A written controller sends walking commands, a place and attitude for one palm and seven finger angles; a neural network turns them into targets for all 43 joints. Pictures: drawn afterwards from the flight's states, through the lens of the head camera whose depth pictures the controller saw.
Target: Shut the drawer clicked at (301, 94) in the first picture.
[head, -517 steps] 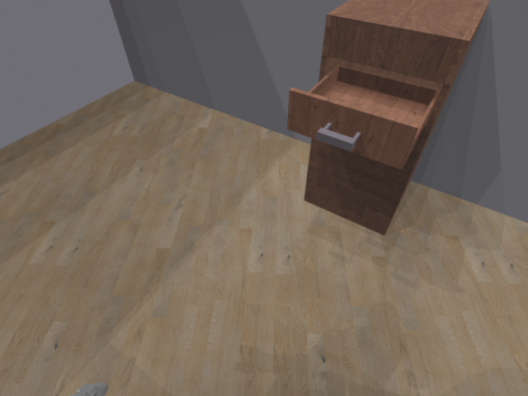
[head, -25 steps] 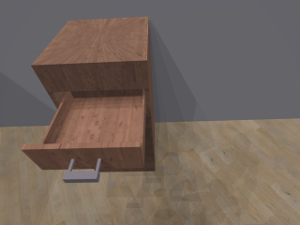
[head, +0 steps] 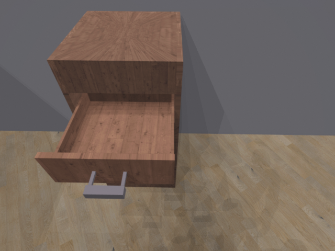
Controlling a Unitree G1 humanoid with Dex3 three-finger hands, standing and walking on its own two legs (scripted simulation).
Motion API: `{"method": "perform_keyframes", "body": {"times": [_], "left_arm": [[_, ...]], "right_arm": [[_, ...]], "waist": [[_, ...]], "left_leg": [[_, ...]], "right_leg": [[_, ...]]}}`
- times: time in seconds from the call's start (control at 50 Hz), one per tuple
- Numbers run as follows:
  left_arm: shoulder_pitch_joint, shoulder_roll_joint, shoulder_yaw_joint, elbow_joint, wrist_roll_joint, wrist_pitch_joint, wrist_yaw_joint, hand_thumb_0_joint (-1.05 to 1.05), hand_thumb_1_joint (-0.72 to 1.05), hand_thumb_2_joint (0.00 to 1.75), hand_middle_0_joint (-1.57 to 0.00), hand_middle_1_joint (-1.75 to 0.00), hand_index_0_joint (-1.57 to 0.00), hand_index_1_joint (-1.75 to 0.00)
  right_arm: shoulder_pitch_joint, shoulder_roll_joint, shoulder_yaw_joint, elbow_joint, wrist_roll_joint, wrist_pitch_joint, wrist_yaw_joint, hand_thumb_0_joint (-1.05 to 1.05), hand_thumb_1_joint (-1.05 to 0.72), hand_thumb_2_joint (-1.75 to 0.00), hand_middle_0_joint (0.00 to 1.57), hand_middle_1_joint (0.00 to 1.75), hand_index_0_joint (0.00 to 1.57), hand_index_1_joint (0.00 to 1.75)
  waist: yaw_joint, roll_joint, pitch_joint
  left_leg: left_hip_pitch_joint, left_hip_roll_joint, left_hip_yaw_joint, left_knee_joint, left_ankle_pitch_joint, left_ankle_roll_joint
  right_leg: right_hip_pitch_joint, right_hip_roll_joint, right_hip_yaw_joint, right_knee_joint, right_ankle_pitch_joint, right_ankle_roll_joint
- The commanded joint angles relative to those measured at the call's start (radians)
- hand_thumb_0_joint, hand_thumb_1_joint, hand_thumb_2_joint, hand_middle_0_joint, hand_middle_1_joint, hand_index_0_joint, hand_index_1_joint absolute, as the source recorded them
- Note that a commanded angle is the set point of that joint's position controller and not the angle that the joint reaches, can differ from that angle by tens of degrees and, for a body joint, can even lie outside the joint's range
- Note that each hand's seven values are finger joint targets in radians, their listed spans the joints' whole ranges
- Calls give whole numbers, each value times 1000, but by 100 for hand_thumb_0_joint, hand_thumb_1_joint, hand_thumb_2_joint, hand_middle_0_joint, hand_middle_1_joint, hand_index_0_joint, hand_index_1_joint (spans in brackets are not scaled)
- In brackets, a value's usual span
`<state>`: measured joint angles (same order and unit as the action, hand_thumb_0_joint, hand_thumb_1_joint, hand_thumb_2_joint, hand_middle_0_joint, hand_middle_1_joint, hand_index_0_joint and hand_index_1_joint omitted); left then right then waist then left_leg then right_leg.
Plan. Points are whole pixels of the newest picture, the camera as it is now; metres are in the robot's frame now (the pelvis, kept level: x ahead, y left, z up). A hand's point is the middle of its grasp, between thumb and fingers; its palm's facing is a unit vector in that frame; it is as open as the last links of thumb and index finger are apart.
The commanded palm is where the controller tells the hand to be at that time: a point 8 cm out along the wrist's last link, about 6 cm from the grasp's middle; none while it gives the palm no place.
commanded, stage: come to a stop and stand still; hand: left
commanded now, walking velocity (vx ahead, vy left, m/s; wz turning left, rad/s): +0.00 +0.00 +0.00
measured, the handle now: (107, 183) +0.31 +0.20 -0.07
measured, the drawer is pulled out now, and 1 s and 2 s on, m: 0.28 0.28 0.28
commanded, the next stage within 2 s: look again from close up in 0.48 s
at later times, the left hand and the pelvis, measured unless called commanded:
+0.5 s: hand out of the picture +0.01 +0.22 -0.17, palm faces -0.02 -0.98 -0.22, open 7.4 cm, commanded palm none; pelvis -0.01 +0.04 +0.01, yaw -3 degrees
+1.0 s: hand out of the picture -0.03 +0.18 -0.17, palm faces -0.01 -0.98 -0.18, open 7.4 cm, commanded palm none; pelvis -0.01 +0.03 +0.01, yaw -2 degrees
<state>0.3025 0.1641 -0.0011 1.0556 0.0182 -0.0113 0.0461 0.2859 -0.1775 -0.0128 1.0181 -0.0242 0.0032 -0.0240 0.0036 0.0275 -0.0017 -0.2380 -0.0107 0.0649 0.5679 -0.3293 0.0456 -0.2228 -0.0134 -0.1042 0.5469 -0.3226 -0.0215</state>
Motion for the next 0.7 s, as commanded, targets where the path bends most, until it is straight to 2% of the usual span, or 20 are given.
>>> {"method": "perform_keyframes", "body": {"times": [0.0, 0.08, 0.12, 0.14, 0.16, 0.22, 0.28, 0.36, 0.4, 0.48, 0.52, 0.58, 0.68], "left_arm": [[51, 88, 12, -44, -6, -8, 13, 0, 90, 90, -20, -30, -20, -30], [31, 84, 10, -48, -7, 4, 12, 0, 90, 90, -20, -30, -20, -30], [18, 88, 10, -47, -8, 10, 10, 0, 90, 90, -20, -30, -20, -30], [13, 93, 11, -49, -6, 13, 7, 0, 90, 90, -20, -30, -20, -30], [11, 90, 11, -50, -6, 15, 7, 0, 90, 90, -20, -30, -20, -30], [6, 87, 11, -45, -5, 17, 6, 0, 90, 90, -20, -30, -20, -30], [6, 85, 12, -42, -5, 20, 6, 0, 90, 90, -20, -30, -20, -30], [17, 84, 11, -27, -4, 19, 5, 0, 90, 90, -20, -30, -20, -30], [29, 76, 10, -18, -2, 17, 6, 0, 90, 90, -20, -30, -20, -30], [44, 73, 7, -1, -3, 12, 7, 0, 90, 90, -20, -30, -20, -30], [55, 67, 4, 10, -2, 10, 8, 0, 90, 90, -20, -30, -20, -30], [66, 64, 2, 20, 0, 7, 7, 0, 90, 90, -20, -30, -20, -30], [82, 57, -1, 35, -1, 4, 9, 0, 90, 90, -20, -30, -20, -30]], "right_arm": [[45, -98, -7, -29, 6, -28, -12, 0, -90, -90, 20, 30, 20, 30], [50, -117, -5, -19, 5, -28, -14, 0, -90, -90, 20, 30, 20, 30], [38, -119, -2, -17, 7, -25, -14, 0, -90, -90, 20, 30, 20, 30], [34, -127, -4, -17, 7, -26, -13, 0, -90, -90, 20, 30, 20, 30], [35, -129, -4, -15, 7, -25, -14, 0, -90, -90, 20, 30, 20, 30], [38, -129, -4, -5, 8, -24, -14, 0, -90, -90, 20, 30, 20, 30], [42, -130, -7, 8, 10, -26, -16, 0, -90, -90, 20, 30, 20, 30], [44, -124, -5, 25, 12, -25, -14, 0, -90, -90, 20, 30, 20, 30], [47, -116, -4, 36, 13, -25, -14, 0, -90, -90, 20, 30, 20, 30], [56, -102, -2, 58, 16, -27, -12, 0, -90, -90, 20, 30, 20, 30], [58, -94, -1, 69, 16, -26, -9, 0, -90, -90, 20, 30, 20, 30], [61, -88, 1, 80, 17, -26, -8, 0, -90, -90, 20, 30, 20, 30], [70, -76, 2, 97, 19, -28, -9, 0, -90, -90, 20, 30, 20, 30]], "waist": [[9, 55, 27], [8, 36, 42], [11, 12, 78], [10, 26, 79], [10, 15, 78], [6, -3, 78], [3, 9, 61], [4, -4, 66], [2, -20, 77], [-2, -31, 67], [-3, -37, 85], [-4, -23, 91], [-6, -8, 88]], "left_leg": [[29, 142, -151, -118, 496, 18], [49, 154, -164, -170, 521, 19], [27, 152, -172, -209, 422, 18], [35, 157, -178, -227, 413, 16], [40, 159, -182, -238, 385, 14], [55, 157, -184, -262, 334, 3], [99, 165, -189, -282, 355, -11], [101, 161, -176, -291, 306, -13], [88, 155, -173, -296, 262, -11], [103, 144, -152, -280, 280, -2], [91, 138, -146, -284, 226, 2], [81, 134, -147, -290, 180, 8], [92, 133, -136, -279, 202, 9]], "right_leg": [[22, -81, 91, -68, 201, -19], [27, -70, 80, -56, 148, -6], [20, -71, 81, -74, 108, 3], [9, -66, 82, -66, 99, 5], [5, -67, 79, -67, 82, 9], [-1, -69, 86, -76, 83, 12], [-19, -67, 86, -66, 72, 17], [-17, -74, 97, -85, 88, 16], [-13, -79, 105, -100, 101, 15], [-4, -88, 113, -117, 134, 12], [-13, -94, 118, -131, 131, 11], [-17, -95, 124, -142, 127, 7], [-22, -97, 123, -149, 140, 7]]}}
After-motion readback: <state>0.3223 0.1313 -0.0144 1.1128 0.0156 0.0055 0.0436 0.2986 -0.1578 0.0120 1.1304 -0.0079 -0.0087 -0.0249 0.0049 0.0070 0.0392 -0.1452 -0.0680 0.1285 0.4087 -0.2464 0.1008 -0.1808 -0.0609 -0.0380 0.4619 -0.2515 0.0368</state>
